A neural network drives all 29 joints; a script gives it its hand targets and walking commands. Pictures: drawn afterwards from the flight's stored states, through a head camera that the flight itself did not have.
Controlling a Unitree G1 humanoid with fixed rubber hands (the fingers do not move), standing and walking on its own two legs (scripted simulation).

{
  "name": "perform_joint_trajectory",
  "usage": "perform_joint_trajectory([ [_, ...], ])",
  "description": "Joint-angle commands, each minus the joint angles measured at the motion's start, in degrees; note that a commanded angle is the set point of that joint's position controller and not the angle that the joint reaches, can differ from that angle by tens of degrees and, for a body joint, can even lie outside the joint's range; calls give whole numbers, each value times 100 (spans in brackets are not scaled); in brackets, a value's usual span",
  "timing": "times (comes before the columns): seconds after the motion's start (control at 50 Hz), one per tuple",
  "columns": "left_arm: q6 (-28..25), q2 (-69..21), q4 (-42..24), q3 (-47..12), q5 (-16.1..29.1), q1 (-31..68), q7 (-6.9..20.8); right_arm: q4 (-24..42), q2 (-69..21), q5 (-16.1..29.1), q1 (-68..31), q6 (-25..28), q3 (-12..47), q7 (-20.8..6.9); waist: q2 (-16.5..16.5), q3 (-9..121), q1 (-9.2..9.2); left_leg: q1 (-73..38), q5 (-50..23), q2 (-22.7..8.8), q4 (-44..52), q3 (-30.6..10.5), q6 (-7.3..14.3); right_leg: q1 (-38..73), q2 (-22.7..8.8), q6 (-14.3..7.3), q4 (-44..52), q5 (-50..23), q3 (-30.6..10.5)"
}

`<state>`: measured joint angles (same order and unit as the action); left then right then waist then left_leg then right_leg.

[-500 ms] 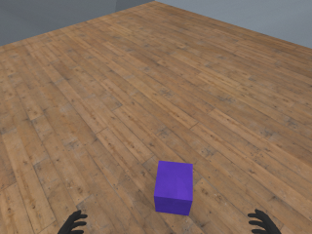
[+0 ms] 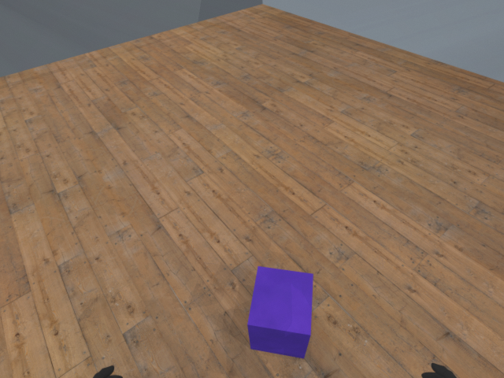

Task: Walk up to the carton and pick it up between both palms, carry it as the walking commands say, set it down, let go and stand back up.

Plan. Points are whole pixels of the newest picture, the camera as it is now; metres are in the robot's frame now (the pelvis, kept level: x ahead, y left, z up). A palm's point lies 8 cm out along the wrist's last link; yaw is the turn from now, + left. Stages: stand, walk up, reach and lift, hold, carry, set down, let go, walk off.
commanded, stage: stand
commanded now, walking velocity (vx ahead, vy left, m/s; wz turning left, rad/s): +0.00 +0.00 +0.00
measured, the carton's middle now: (281, 312) +0.50 -0.04 -0.65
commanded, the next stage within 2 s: none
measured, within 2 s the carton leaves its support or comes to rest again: neither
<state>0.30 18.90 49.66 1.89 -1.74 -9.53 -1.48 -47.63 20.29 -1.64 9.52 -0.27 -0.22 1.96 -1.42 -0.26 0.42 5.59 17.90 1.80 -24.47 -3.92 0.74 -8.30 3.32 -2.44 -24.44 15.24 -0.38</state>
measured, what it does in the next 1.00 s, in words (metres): stands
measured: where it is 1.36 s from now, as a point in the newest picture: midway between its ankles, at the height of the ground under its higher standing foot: outside the picture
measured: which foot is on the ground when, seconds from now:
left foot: down 0.00-1.00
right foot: down 0.00-1.00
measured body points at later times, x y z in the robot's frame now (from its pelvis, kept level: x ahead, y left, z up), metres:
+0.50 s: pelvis -0.02 +0.00 +0.01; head -0.02 -0.01 +0.45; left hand +0.09 +0.31 -0.10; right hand +0.09 -0.31 -0.11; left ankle -0.05 +0.11 -0.74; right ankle -0.02 -0.09 -0.74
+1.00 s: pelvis -0.02 +0.00 +0.01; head -0.03 +0.00 +0.46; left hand +0.07 +0.32 -0.11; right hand +0.08 -0.31 -0.11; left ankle -0.05 +0.12 -0.74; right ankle -0.02 -0.09 -0.74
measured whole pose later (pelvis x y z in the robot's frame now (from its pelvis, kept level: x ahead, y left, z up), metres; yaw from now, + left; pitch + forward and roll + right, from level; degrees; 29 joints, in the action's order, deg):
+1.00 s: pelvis -0.02 +0.00 +0.01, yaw +0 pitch -2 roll +0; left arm -0.5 21.5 59.7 0.9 -1.0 -6.8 -0.8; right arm -57.6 22.4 -0.8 8.1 0.8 0.6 1.4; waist -0.9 -1.2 0.5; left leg 3.2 12.9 2.0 -18.4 -3.6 0.9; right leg -6.1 2.7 -2.0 -18.9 10.5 -1.1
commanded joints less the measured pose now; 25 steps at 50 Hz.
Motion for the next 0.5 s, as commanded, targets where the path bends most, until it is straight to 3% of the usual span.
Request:
perform_joint_trajectory([
  [0.0,-68,956,-190,204,6,155,-22,231,846,10,-140,74,-179,30,117,279,-1,145,-2016,-620,222,-430,-71,383,-837,169,270,-2154,-733],
  [0.48,-116,1144,414,125,43,372,37,-368,1040,46,-215,149,-135,-10,111,35,13,181,-1364,-708,718,-543,-1,366,-889,91,678,-1350,-842],
])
